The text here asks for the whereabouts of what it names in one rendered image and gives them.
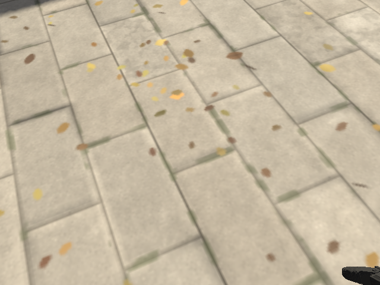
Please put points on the right robot hand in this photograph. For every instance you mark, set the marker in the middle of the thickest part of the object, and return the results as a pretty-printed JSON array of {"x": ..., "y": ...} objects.
[{"x": 362, "y": 275}]

